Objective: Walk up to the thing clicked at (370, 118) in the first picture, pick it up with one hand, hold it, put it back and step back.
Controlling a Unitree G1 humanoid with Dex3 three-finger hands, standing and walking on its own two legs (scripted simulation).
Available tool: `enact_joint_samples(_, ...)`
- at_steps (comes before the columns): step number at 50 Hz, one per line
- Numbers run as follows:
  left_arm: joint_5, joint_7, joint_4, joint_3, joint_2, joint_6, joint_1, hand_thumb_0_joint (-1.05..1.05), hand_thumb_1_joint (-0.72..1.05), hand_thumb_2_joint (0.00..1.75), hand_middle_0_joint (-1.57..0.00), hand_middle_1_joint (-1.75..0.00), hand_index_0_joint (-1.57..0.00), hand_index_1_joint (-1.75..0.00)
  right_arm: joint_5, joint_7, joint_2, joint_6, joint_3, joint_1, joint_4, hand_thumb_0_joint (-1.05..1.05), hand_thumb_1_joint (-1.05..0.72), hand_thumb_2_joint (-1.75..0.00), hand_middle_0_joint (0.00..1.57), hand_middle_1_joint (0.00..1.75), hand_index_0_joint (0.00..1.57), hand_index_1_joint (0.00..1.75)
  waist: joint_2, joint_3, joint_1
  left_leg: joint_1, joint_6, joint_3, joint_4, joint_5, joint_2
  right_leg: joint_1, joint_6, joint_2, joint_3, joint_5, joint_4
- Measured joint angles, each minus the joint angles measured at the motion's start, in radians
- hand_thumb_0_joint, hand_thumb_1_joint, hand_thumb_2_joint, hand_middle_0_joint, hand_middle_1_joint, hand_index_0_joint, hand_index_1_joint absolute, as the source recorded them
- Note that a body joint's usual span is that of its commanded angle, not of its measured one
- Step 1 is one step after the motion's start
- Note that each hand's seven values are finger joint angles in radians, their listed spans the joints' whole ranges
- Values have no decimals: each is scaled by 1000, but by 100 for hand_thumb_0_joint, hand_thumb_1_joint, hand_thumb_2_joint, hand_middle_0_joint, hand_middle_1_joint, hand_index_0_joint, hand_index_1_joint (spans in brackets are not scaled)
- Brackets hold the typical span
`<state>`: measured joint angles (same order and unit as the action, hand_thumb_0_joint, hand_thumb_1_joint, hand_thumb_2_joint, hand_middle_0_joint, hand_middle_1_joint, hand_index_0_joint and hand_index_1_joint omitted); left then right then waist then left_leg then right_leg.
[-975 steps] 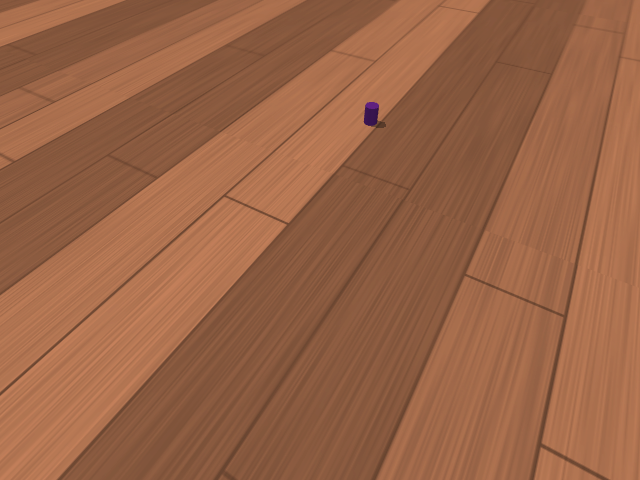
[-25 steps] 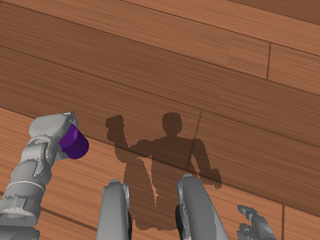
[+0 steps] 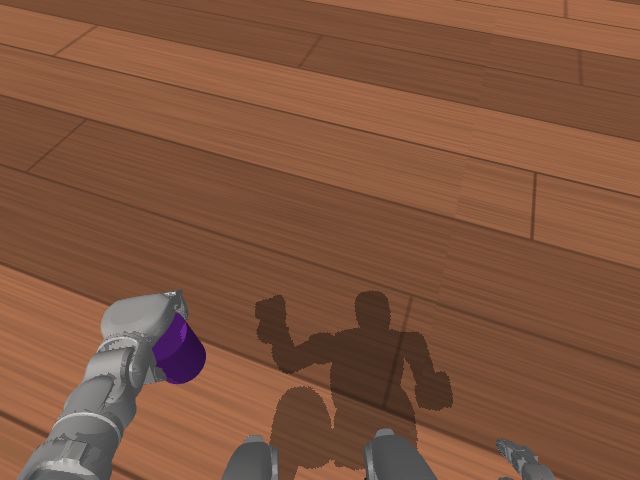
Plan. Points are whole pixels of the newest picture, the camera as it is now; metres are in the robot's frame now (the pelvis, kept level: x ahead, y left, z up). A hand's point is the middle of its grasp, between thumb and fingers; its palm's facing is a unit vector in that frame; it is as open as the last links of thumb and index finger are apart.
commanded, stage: lift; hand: left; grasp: from above
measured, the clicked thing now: (171, 348) +0.34 +0.22 -0.12
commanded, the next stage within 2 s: hold in 0.26 s
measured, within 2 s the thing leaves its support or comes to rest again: neither
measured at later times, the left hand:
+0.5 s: hand (144, 315) +0.35 +0.23 -0.01, palm faces -0.44 -0.08 -0.90, open 10.7 cm
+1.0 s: hand (135, 303) +0.34 +0.22 +0.03, palm faces -0.43 -0.06 -0.90, open 10.7 cm
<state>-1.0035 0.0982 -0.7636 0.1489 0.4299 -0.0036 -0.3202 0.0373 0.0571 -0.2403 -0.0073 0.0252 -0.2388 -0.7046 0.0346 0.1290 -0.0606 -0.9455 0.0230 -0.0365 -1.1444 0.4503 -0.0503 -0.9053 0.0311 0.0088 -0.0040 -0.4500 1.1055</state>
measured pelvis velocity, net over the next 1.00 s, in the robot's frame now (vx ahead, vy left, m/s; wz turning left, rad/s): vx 0.04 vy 0.00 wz -0.02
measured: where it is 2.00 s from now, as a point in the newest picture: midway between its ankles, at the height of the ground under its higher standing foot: outside the picture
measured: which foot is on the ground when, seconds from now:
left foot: down 0.00-1.00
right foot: down 0.00-1.00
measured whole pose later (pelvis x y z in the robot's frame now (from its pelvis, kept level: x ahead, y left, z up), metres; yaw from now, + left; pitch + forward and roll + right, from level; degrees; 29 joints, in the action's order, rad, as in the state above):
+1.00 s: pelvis +0.04 +0.00 +0.07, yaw -1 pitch +4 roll +0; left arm -1.00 -0.01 -0.66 0.18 0.40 0.01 -0.25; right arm 0.05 0.04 -0.25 0.03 0.04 -0.23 -0.68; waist 0.04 0.06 -0.01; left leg -0.43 0.02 0.02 -0.67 0.31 -0.04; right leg -0.42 0.03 0.02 0.03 -0.32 0.66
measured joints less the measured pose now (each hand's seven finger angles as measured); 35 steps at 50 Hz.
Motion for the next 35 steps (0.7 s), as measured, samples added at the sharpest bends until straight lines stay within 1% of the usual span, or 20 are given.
enact_joint_samples(5, 3, 16, -25, 7, -11, 14, -8, -2, -12, 75, -72, -92, -51, -88, 0, -2, 2, -3, 3, -6, -11, 0, -92, -90, 20, 30, 20, 30, -1, -20, 1, 95, 0, 11, 91, -27, 0, 89, 0, 1, 7, 27, -86)
enact_joint_samples(14, 24, 6, -22, 21, -29, 33, 8, -2, -12, 75, -72, -92, -51, -88, 3, -6, 2, -3, 10, -20, -14, 1, -91, -90, 20, 30, 20, 30, 0, -41, 9, 236, -2, 28, 232, -67, 3, 223, 1, 6, 17, 66, -219)
enact_joint_samples(22, 14, -2, -6, 30, -40, 34, 27, -2, -12, 75, -71, -92, -51, -88, 4, -8, -1, -1, 14, -13, -19, 1, -91, -90, 20, 30, 20, 30, -3, -49, 18, 332, -3, 38, 319, -87, 5, 315, 2, 9, 22, 86, -304)
enact_joint_samples(27, 3, -26, 2, 34, -34, 29, 26, -2, -12, 75, -71, -92, -51, -89, 5, -10, -3, 3, 18, -4, -20, 1, -91, -90, 20, 30, 20, 30, -3, -49, 22, 380, -3, 42, 360, -96, 6, 361, 2, 10, 25, 96, -344)
enact_joint_samples(35, 8, -65, 30, 32, -31, 24, 38, -2, -12, 75, -71, -92, -51, -88, 9, -16, -8, 18, 21, -3, -4, 1, -91, -90, 20, 30, 20, 30, 1, -50, 30, 446, -5, 49, 414, -108, 7, 424, 3, 11, 29, 110, -397)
